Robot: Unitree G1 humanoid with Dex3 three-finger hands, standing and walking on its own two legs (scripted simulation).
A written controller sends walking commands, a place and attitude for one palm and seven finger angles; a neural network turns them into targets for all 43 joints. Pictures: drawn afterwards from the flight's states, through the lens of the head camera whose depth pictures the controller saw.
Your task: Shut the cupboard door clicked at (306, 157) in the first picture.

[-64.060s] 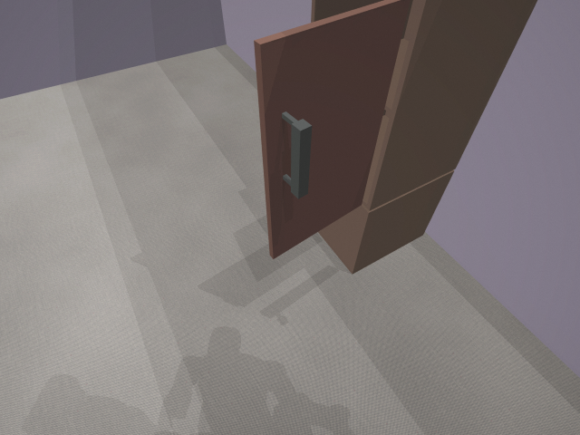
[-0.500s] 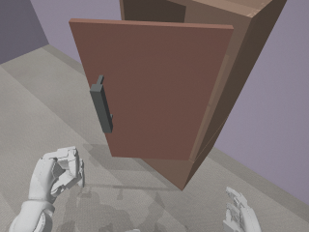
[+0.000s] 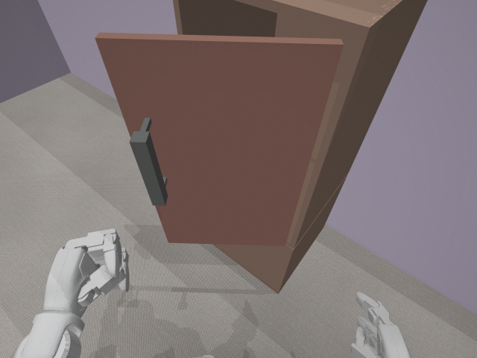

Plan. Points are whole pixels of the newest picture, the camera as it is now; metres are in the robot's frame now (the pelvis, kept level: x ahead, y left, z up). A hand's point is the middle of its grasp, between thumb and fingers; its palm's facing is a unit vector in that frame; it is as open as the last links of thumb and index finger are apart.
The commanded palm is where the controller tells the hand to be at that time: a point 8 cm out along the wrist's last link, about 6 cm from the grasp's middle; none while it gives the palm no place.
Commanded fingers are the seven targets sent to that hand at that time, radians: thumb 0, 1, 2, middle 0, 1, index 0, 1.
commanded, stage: bring the fist close to the handle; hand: left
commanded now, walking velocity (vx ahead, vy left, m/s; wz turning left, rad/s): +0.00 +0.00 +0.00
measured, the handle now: (153, 163) +0.44 +0.19 +0.07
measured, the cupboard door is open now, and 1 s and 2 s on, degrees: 37 37 33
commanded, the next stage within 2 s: push the door shut along its arc in 1.40 s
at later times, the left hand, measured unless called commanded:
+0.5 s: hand (147, 237) +0.28 +0.16 +0.08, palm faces +0.04 -1.00 -0.05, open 3.1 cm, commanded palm +0.26 +0.21 +0.08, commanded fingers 0.00 0.90 0.90 -1.30 -1.50 -1.30 -1.50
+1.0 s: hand (161, 213) +0.32 +0.15 +0.08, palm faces +0.04 -1.00 -0.03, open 3.1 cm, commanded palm +0.30 +0.20 +0.08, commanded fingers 0.00 0.90 0.90 -1.30 -1.50 -1.30 -1.50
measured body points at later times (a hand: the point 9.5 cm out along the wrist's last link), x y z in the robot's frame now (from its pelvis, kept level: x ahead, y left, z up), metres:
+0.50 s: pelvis +0.00 -0.02 +0.00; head +0.03 -0.02 +0.45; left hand +0.27 +0.22 +0.09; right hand +0.16 -0.25 -0.08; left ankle +0.01 +0.07 -0.69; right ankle +0.01 -0.10 -0.69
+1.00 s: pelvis +0.01 -0.02 +0.01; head +0.04 -0.03 +0.46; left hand +0.32 +0.21 +0.09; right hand +0.16 -0.26 -0.08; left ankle +0.01 +0.07 -0.69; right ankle +0.01 -0.10 -0.69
